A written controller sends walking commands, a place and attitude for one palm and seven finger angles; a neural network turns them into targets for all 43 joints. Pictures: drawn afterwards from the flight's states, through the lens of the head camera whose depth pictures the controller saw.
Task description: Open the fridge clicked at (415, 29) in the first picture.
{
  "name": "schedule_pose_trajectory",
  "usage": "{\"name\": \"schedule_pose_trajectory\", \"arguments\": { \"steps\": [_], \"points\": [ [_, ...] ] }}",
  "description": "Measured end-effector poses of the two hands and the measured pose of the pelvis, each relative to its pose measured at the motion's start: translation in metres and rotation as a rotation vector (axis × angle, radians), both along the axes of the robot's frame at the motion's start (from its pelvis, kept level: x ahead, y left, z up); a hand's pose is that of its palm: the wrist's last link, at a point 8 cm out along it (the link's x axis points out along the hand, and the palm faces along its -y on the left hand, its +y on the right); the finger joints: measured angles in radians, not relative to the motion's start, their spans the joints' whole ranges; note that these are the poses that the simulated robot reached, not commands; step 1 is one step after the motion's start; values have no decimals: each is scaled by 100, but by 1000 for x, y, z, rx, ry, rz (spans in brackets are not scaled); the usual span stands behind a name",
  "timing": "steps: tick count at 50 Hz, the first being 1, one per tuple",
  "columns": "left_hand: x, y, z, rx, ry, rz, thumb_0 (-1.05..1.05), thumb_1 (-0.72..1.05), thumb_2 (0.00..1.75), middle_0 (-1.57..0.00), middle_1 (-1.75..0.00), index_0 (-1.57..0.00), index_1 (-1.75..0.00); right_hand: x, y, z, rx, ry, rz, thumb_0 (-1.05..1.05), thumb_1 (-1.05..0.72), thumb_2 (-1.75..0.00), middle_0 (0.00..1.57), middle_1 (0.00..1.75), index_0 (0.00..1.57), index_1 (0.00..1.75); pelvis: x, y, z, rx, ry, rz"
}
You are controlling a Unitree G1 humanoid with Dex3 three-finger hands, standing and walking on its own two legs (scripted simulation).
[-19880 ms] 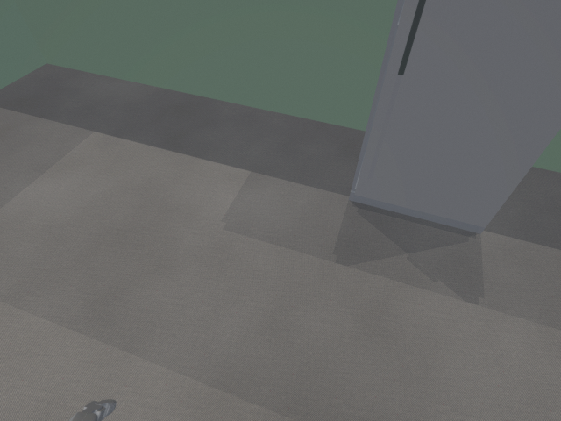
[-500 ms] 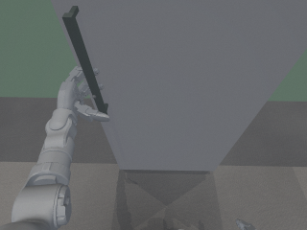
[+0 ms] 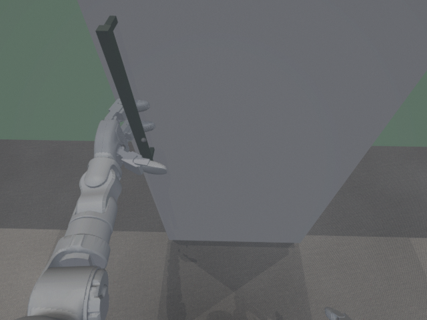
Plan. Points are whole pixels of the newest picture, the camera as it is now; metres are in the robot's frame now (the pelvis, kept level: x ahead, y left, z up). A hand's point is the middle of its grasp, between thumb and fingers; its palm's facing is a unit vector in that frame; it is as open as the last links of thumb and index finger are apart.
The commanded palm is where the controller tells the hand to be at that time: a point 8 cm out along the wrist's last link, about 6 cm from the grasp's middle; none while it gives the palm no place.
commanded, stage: slide the fingers in behind the handle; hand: left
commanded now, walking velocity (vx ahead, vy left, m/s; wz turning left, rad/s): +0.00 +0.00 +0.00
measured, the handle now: (134, 108) +0.49 +0.16 +0.13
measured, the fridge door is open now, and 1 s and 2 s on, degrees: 0 0 0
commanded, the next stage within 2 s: grip the handle and tug to test in 0.44 s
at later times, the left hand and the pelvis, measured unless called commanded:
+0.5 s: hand (145, 137) +0.43 +0.14 +0.11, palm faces -0.01 -1.00 +0.01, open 14.0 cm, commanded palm +0.40 +0.19 +0.11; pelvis +0.00 +0.00 +0.00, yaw +0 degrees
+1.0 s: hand (146, 134) +0.44 +0.14 +0.10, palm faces -0.02 -1.00 +0.01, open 9.2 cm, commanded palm +0.41 +0.19 +0.11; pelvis +0.00 +0.00 +0.00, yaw -1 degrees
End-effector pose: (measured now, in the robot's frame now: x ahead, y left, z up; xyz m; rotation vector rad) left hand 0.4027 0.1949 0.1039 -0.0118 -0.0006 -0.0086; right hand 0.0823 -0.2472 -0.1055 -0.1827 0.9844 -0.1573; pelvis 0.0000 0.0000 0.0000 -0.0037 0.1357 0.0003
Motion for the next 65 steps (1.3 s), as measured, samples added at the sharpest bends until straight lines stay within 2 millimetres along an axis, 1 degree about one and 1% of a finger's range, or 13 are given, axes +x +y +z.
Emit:
{"name": "schedule_pose_trajectory", "arguments": {
  "steps": [8,20,25,30,33,39,46,54,60,63,65],
  "points": [
    [1,-1,1,13,-1,4,-1,-50,30,-29,-119,-29,-120,-1,-1,0,-5,-9,9,1,-91,-90,20,30,20,30,-5,-1,-1,2,-4,3],
    [9,-2,0,13,3,-11,-1,-50,30,-30,-119,-30,-120,-16,-5,-2,-10,22,-8,1,-91,-90,20,30,20,30,-6,-2,-1,3,6,-2],
    [8,-2,1,4,-6,-3,-1,-50,30,-30,-120,-30,-120,-21,-6,-4,-4,34,-17,1,-91,-90,20,30,20,30,-5,-2,-1,4,9,-9],
    [5,-2,2,8,-11,-1,-1,-49,30,-29,-120,-30,-120,-21,-6,-3,-1,34,-17,1,-91,-90,20,30,20,30,-4,-3,-1,3,6,-7],
    [6,-1,1,10,-2,0,-1,-46,32,-30,-120,-30,-120,-19,-6,-3,-4,34,-12,1,-91,-90,20,30,20,30,-4,-4,-1,3,5,-5],
    [11,-2,-2,11,17,-9,-1,-29,39,-32,-123,-32,-123,-14,-7,-2,-12,24,-6,1,-91,-90,20,30,20,30,-5,-4,-1,2,11,-1],
    [16,-4,1,8,0,-7,0,0,51,-35,-127,-35,-127,-12,-7,-2,-10,24,-6,1,-91,-90,20,30,20,30,-3,-4,-2,3,22,-6],
    [15,2,-5,1,20,-3,0,36,67,-40,-132,-39,-132,-13,-6,-1,-8,32,-13,1,-91,-90,20,30,20,30,0,-4,-1,2,19,-10],
    [9,2,1,11,-17,-12,1,64,78,-42,-136,-42,-136,-10,-5,-1,-7,27,-9,1,-91,-90,20,30,20,30,1,-2,-1,-2,17,-7],
    [9,2,2,3,-10,-9,1,74,83,-43,-137,-42,-137,-8,-4,-1,-6,25,-4,1,-91,-90,20,30,20,30,1,-2,-1,-2,13,-4],
    [9,2,2,6,-5,-11,1,76,84,-42,-138,-43,-137,-6,-3,-1,-5,20,-2,1,-91,-90,20,30,20,30,1,-1,-1,-1,12,-3]
  ]
}}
